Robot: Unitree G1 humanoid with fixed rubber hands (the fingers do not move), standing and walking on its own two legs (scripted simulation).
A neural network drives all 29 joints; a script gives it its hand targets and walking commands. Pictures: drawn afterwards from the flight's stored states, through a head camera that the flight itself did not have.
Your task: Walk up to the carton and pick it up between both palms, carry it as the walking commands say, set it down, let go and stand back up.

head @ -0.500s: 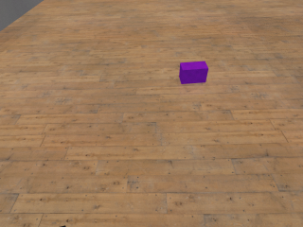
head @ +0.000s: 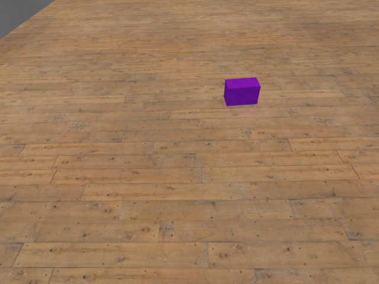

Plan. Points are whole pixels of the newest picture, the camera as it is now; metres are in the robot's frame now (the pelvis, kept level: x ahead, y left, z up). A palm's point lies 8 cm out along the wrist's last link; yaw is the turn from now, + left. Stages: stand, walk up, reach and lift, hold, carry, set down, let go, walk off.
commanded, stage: stand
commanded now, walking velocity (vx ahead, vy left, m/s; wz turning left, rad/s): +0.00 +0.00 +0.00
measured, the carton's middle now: (241, 91) +1.76 -0.35 -0.69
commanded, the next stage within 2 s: walk up in 0.86 s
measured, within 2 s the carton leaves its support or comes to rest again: neither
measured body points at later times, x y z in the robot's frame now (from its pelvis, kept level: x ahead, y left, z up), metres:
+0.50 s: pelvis +0.00 +0.00 +0.00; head +0.01 +0.00 +0.45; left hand +0.10 +0.31 -0.12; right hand +0.10 -0.31 -0.12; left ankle +0.00 +0.13 -0.75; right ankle +0.00 -0.12 -0.75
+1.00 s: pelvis +0.01 +0.00 +0.00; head +0.01 +0.00 +0.45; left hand +0.10 +0.31 -0.12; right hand +0.10 -0.31 -0.12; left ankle +0.00 +0.13 -0.75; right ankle +0.00 -0.12 -0.75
